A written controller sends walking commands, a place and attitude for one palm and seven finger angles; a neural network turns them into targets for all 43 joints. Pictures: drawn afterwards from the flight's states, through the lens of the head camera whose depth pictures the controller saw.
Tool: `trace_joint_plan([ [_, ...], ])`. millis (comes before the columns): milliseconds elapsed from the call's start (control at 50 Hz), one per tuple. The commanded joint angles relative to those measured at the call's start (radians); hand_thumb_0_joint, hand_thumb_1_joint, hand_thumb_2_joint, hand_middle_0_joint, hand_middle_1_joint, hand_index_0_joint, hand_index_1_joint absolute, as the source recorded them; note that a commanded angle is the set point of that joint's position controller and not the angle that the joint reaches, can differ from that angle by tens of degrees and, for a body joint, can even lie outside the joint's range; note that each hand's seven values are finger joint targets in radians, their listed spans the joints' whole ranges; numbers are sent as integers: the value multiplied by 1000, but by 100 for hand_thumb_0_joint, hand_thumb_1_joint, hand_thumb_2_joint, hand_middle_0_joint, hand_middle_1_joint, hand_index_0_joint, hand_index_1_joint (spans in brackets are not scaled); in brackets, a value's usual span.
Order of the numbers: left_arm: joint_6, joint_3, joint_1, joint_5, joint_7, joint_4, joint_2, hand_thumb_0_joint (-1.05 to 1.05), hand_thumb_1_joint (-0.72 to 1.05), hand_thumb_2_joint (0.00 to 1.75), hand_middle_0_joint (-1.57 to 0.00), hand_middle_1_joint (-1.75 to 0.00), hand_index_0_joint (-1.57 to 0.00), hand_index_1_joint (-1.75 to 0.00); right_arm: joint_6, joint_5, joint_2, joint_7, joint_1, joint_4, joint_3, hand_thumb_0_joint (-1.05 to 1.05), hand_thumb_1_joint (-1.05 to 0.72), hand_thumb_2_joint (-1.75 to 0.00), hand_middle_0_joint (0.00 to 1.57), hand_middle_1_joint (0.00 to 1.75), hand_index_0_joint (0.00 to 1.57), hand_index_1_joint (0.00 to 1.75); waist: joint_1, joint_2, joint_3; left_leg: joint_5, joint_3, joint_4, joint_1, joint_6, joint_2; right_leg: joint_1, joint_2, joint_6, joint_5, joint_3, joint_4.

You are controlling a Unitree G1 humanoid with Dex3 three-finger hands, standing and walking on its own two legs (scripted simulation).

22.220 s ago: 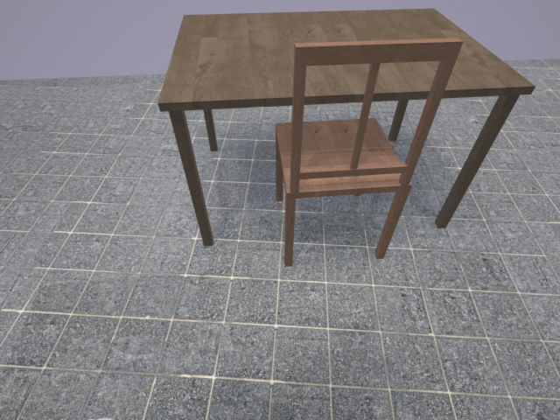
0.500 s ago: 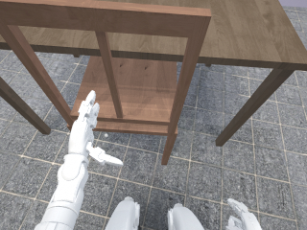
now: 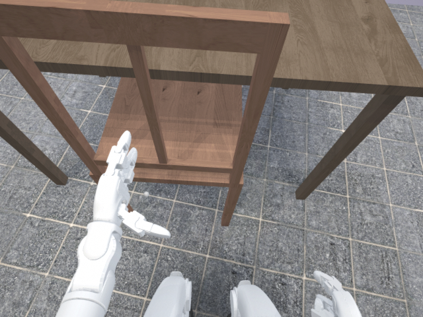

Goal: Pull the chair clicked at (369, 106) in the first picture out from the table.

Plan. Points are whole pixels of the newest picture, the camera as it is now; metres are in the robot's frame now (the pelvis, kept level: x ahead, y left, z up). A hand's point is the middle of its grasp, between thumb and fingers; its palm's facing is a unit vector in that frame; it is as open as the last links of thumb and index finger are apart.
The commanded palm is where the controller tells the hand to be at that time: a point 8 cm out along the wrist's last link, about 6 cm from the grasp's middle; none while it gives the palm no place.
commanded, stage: aim the fingers beside a spindle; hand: left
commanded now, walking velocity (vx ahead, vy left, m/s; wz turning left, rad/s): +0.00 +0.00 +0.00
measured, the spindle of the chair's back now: (153, 118) +0.48 +0.13 +0.05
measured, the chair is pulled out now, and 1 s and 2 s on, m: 0.00 0.00 0.00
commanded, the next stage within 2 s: push the fingers through the gap in 1.36 s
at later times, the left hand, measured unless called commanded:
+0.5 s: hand (137, 186) +0.35 +0.15 +0.02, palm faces -0.01 -1.00 -0.04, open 17.0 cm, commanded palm +0.32 +0.18 +0.02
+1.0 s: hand (149, 197) +0.33 +0.12 +0.02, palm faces -0.08 -1.00 +0.02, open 17.0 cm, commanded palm +0.32 +0.18 +0.02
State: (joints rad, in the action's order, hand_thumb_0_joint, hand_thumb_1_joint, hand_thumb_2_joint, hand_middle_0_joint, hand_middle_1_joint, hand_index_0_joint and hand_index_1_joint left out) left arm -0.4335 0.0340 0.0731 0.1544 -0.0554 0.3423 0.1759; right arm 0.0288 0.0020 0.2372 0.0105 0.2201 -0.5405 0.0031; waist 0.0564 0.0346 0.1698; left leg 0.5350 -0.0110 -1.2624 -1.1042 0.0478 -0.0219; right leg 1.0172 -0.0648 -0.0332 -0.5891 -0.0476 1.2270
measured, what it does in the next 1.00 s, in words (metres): stands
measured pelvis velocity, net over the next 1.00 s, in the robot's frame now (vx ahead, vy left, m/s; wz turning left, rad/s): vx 0.00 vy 0.01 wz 0.00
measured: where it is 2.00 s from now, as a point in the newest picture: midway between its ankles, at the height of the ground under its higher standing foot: outside the picture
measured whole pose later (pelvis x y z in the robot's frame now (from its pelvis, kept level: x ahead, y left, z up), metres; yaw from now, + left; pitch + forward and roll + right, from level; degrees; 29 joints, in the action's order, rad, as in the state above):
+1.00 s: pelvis +0.00 +0.01 +0.00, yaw +0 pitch +22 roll -3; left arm -0.42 0.00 0.06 0.16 -0.07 0.33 0.17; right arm 0.02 0.00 0.24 0.01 0.22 -0.54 0.00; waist 0.06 0.04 0.17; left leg 0.53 -0.02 -1.26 -1.11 0.05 -0.03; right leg 1.02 -0.06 -0.03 -0.59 -0.05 1.22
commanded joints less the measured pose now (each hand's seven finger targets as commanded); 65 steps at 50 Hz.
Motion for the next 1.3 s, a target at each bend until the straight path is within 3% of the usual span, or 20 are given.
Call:
trace_joint_plan([
  [0,-114,83,241,-12,27,-181,138,0,-50,30,-6,-8,-6,-8,-40,0,145,-10,15,85,-48,0,-90,-90,20,30,20,30,33,-24,326,-326,-64,133,302,-17,35,-117,32,6,332,33,-156],
  [40,-92,45,253,-16,-1,-65,96,0,-50,30,-6,-8,-6,-8,-40,4,152,-8,15,74,-47,0,-90,-90,20,30,20,30,53,-55,248,-222,-56,123,221,-13,29,-86,33,8,255,39,-173],
  [80,-65,24,216,-11,-40,2,72,0,-50,30,-6,-8,-6,-8,-39,11,161,-6,16,85,-48,0,-90,-90,20,30,20,30,43,-53,237,-199,-57,134,215,-14,27,-80,34,1,231,37,-180],
  [140,-40,-22,240,18,-87,-56,38,0,-50,30,-6,-8,-6,-8,-41,19,164,-10,14,111,-54,0,-90,-90,20,30,20,30,30,-5,318,-235,-56,138,274,-13,25,-104,42,-2,260,41,-187],
  [200,-72,19,276,33,-66,-258,96,0,-50,30,-6,-8,-6,-8,-51,14,158,-15,20,125,-60,0,-90,-90,20,30,20,30,3,71,470,-393,-76,146,438,-22,36,-126,42,-6,356,28,-160],
  [240,-102,82,276,33,-21,-347,159,0,-50,30,-6,-8,-6,-8,-57,8,152,-17,24,117,-59,0,-90,-90,20,30,20,30,-11,79,509,-455,-80,150,475,-28,40,-153,41,-5,394,27,-152],
  [280,-120,102,262,8,27,-351,174,0,-50,30,-6,-8,-6,-8,-57,-2,145,-14,28,103,-54,0,-90,-90,20,30,20,30,-5,73,491,-479,-84,147,471,-29,40,-138,36,-2,404,24,-141],
  [340,-111,92,219,-24,50,-179,139,0,-50,30,-6,-8,-6,-8,-46,-5,143,-3,18,78,-49,0,-90,-90,20,30,20,30,19,7,335,-362,-74,139,333,-25,36,-98,33,1,337,20,-144],
  [420,-46,26,178,-21,-21,23,61,0,-50,30,-6,-8,-6,-8,-29,9,161,4,15,93,-50,0,-90,-90,20,30,20,30,34,-63,241,-216,-57,140,219,-16,24,-86,33,1,249,28,-174],
  [500,-41,-25,206,24,-86,-143,39,0,-50,30,-6,-8,-6,-8,-34,19,163,-2,11,137,-59,0,-90,-90,20,30,20,30,16,3,381,-299,-66,151,343,-18,30,-127,40,-4,305,30,-176],
  [580,-113,59,292,28,-20,-387,151,0,-50,30,-6,-8,-6,-8,-55,6,152,-15,21,123,-58,0,-90,-90,20,30,20,30,5,79,485,-421,-86,150,476,-25,41,-119,36,-4,354,27,-160],
  [660,-137,114,266,-20,50,-232,177,0,-50,30,-6,-8,-6,-8,-56,-8,148,-12,22,73,-50,0,-90,-90,20,30,20,30,25,18,345,-352,-87,134,356,-24,38,-60,28,-1,297,17,-143],
  [740,-66,28,209,-33,-3,12,68,0,-50,30,-6,-8,-6,-8,-37,3,159,1,3,84,-46,0,-90,-90,20,30,20,30,37,-32,235,-184,-68,143,235,-20,26,-39,31,-2,189,20,-169],
  [800,-20,-28,217,0,-65,-17,20,0,-50,30,-6,-8,-6,-8,-30,16,168,3,7,119,-52,0,-90,-90,20,30,20,30,25,-3,313,-213,-72,158,298,-20,27,-65,35,-7,212,18,-178],
  [900,-82,41,290,30,-36,-341,124,0,-50,30,-6,-8,-6,-8,-48,11,155,-14,19,135,-60,0,-90,-90,20,30,20,30,-3,61,505,-414,-92,156,478,-29,40,-123,36,-7,343,20,-156],
  [960,-128,88,287,-3,42,-356,168,0,-50,30,-6,-8,-6,-8,-57,-3,150,-14,28,99,-54,0,-90,-90,20,30,20,30,9,58,449,-446,-103,151,471,-34,46,-78,31,-5,342,10,-140],
  [1080,-55,6,228,-60,22,48,51,0,-50,30,-6,-8,-6,-8,-28,1,159,8,13,79,-46,0,-90,-90,20,30,20,30,47,-45,198,-173,-77,146,232,-20,28,-6,29,-2,174,10,-167],
  [1160,-19,-15,215,-4,-47,-39,33,0,-50,30,-6,-8,-6,-8,-20,15,167,4,13,132,-55,0,-90,-90,20,30,20,30,14,-10,355,-265,-72,154,318,-20,27,-90,34,-9,258,19,-167],
  [1220,-74,34,296,26,-31,-321,110,0,-50,30,-6,-8,-6,-8,-34,10,153,-5,16,143,-59,0,-90,-90,20,30,20,30,-13,75,526,-421,-79,153,469,-28,34,-152,38,-9,370,28,-156],
  [1280,-120,76,288,8,30,-389,158,0,-50,30,-6,-8,-6,-8,-48,1,144,-10,25,113,-55,0,-90,-90,20,30,20,30,4,56,512,-466,-90,148,487,-30,43,-128,32,-2,386,25,-149],
])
